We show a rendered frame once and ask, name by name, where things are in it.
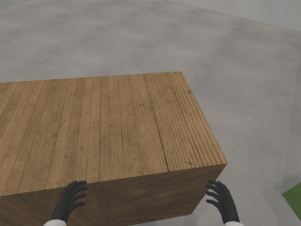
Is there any robot right hand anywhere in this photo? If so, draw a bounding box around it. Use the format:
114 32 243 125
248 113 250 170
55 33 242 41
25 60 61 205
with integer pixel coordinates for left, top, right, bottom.
206 180 240 225

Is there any robot left hand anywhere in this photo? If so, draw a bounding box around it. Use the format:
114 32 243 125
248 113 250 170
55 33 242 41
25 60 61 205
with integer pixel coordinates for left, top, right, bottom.
50 180 87 224

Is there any carton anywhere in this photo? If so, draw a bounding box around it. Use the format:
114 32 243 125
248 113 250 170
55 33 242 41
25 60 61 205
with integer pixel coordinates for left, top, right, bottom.
282 182 301 221

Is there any pedestal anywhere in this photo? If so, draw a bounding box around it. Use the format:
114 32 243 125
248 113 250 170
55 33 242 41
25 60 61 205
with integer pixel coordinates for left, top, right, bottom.
0 71 228 226

